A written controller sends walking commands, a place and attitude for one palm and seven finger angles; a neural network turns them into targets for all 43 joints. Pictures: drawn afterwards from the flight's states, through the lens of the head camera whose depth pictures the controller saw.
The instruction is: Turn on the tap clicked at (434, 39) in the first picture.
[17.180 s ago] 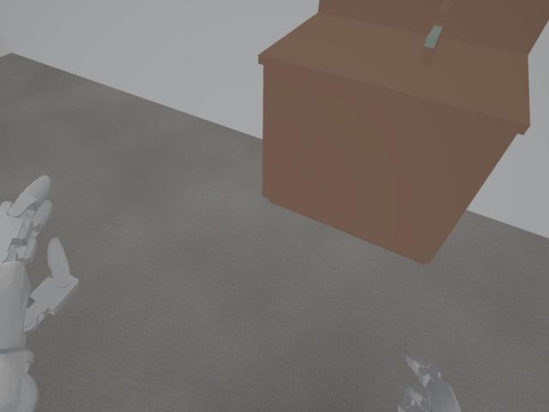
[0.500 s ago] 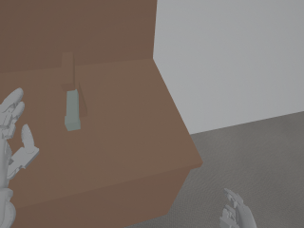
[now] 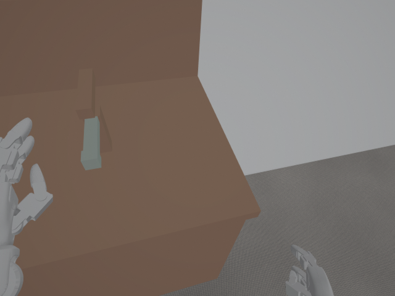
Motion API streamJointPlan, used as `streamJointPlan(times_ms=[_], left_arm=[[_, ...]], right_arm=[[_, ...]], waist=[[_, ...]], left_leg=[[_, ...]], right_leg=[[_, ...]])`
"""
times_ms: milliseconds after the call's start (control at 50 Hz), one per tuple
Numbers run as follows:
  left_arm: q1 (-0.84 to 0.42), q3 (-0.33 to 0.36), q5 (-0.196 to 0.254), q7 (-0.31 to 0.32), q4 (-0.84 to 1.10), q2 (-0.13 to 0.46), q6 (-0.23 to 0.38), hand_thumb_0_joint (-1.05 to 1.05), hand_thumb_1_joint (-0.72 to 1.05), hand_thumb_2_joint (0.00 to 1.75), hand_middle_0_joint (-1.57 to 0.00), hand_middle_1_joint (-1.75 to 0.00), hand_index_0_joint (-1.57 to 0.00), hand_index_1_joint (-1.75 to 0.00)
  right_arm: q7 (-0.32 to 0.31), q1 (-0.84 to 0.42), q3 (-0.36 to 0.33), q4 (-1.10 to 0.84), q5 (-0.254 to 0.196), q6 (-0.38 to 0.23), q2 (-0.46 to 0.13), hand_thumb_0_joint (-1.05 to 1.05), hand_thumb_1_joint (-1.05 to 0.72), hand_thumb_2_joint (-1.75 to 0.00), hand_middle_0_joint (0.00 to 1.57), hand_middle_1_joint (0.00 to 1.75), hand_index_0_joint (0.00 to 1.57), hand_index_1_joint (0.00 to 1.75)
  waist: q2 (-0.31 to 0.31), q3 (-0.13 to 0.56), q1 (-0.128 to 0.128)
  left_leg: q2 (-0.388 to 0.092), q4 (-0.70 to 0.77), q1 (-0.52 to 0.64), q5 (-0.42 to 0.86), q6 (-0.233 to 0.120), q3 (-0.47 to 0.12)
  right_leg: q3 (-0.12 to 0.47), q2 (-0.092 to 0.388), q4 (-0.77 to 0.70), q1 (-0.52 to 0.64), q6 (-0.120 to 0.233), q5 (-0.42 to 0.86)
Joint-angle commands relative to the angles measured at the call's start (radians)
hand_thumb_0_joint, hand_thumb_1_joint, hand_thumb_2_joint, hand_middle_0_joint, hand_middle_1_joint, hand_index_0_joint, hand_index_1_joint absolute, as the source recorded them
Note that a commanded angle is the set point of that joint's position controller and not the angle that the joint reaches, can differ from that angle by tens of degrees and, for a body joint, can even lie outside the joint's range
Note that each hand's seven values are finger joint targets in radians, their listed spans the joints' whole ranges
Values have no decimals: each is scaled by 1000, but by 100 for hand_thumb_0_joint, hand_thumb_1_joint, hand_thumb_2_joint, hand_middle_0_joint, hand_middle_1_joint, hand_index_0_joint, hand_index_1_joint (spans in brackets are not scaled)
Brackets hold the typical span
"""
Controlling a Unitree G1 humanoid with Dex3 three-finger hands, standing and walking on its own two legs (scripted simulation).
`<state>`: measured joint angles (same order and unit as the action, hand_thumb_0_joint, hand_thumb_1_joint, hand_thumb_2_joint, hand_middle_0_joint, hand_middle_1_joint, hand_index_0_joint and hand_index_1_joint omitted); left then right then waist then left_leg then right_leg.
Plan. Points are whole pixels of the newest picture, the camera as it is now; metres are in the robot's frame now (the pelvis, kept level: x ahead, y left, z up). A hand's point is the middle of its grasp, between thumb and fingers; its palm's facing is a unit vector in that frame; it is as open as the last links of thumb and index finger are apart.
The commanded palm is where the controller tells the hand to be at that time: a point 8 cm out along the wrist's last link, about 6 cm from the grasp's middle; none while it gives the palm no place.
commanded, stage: look again from close up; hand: left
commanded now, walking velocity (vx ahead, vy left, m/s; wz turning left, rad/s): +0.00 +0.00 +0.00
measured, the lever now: (91, 159) +0.32 +0.23 +0.12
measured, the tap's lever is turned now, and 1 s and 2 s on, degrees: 0 0 0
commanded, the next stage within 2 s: shuffle to correct the standing spot in 0.02 s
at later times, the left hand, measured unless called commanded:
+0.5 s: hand (60, 196) +0.22 +0.23 +0.16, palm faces +0.35 -0.86 -0.36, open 7.4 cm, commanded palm +0.16 +0.26 +0.17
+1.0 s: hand (97, 202) +0.21 +0.17 +0.16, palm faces +0.32 -0.87 -0.37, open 7.4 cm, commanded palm +0.16 +0.22 +0.17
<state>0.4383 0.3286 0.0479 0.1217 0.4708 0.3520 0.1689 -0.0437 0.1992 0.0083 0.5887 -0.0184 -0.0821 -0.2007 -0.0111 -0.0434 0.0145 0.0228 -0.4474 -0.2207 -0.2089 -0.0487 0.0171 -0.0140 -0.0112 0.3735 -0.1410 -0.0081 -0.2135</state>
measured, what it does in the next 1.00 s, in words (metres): shifts its weight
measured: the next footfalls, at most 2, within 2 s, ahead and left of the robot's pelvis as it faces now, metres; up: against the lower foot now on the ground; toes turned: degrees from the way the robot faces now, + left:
none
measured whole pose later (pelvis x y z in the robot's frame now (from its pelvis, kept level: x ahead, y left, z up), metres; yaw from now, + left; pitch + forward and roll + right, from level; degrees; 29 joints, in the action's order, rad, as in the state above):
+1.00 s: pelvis -0.01 -0.06 -0.01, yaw +0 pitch +0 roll -1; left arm 0.49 0.35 0.11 0.11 0.55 0.39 0.12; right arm -0.05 0.21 -0.03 0.58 -0.03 -0.04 -0.21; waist 0.00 -0.04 -0.01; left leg -0.07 -0.54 -0.30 -0.25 0.04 -0.02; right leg -0.04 -0.10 0.47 -0.22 0.08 -0.25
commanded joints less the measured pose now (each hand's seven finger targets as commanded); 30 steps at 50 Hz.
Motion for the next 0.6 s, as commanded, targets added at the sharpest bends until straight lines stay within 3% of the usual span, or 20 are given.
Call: streamJointPlan(times_ms=[0,20,100,120,200,220,280,300,320,340,400,420,440,580], left_arm=[[-63,126,0,22,225,176,67,0,90,90,-20,-30,-20,-30],[-52,104,2,19,203,150,68,0,90,90,-20,-30,-20,-30],[-52,131,0,23,220,180,63,0,90,90,-20,-30,-20,-30],[-51,106,4,20,205,150,63,0,90,90,-20,-30,-20,-30],[-82,136,8,19,245,190,59,0,90,90,-20,-30,-20,-30],[-78,103,11,14,224,153,56,0,90,90,-20,-30,-20,-30],[-77,116,13,11,246,168,55,0,90,90,-20,-30,-20,-30],[-65,135,13,13,253,186,51,0,90,90,-20,-30,-20,-30],[-64,105,17,8,247,151,50,0,90,90,-20,-30,-20,-30],[-65,123,16,10,261,171,51,0,90,90,-20,-30,-20,-30],[-37,149,20,12,270,191,48,0,90,90,-20,-30,-20,-30],[-35,119,24,6,255,157,46,0,90,90,-20,-30,-20,-30],[-44,137,24,8,274,181,48,0,90,90,-20,-30,-20,-30],[-24,142,36,3,258,187,37,0,90,90,-20,-30,-20,-30]], right_arm=[[-11,-101,-48,-163,-4,-59,-122,0,-90,-90,20,30,20,30],[-11,-92,-44,-162,2,-55,-121,0,-90,-90,20,30,20,30],[-12,-99,-48,-163,-4,-54,-119,0,-90,-90,20,30,20,30],[-11,-87,-43,-161,2,-51,-119,0,-90,-90,20,30,20,30],[-12,-100,-46,-168,-5,-49,-114,0,-90,-90,20,30,20,30],[-10,-91,-43,-168,0,-44,-115,0,-90,-90,20,30,20,30],[-3,-82,-54,-179,-3,-44,-114,0,-90,-90,20,30,20,30],[-2,-97,-52,-176,-5,-43,-111,0,-90,-90,20,30,20,30],[1,-87,-49,-176,-1,-38,-111,0,-90,-90,20,30,20,30],[2,-86,-57,-185,-3,-41,-112,0,-90,-90,20,30,20,30],[4,-90,-56,-184,-6,-39,-108,0,-90,-90,20,30,20,30],[6,-84,-53,-184,-3,-34,-111,0,-90,-90,20,30,20,30],[5,-88,-60,-191,-5,-37,-111,0,-90,-90,20,30,20,30],[-1,-82,-65,-191,-8,-31,-113,0,-90,-90,20,30,20,30]], waist=[[75,133,2],[66,127,1],[66,136,2],[47,131,-2],[97,142,-2],[97,129,-4],[110,141,-2],[132,140,-2],[124,137,-6],[133,141,-3],[114,154,-4],[111,144,-8],[119,149,-4],[83,150,-6]], left_leg=[[-109,91,35,97,21,-103],[-110,101,26,81,18,-110],[-111,87,34,94,18,-101],[-112,97,31,107,20,-108],[-144,108,76,216,43,-123],[-149,121,60,214,41,-130],[-173,112,77,242,48,-134],[-177,112,77,229,48,-132],[-179,126,54,190,44,-137],[-187,119,53,184,42,-140],[-186,97,48,170,35,-130],[-181,106,26,136,32,-128],[-187,95,27,130,28,-129],[-180,38,26,118,20,-104]], right_leg=[[55,77,-29,30,30,143],[46,72,-31,30,30,130],[57,80,-33,37,30,152],[44,69,-30,35,29,153],[25,51,-3,21,19,152],[14,41,-1,18,15,134],[14,43,6,15,16,116],[12,41,6,5,15,101],[3,33,11,11,14,79],[10,38,6,16,14,82],[14,42,-6,18,16,102],[9,35,-3,19,16,94],[19,44,-5,21,16,103],[53,61,-15,-8,23,145]])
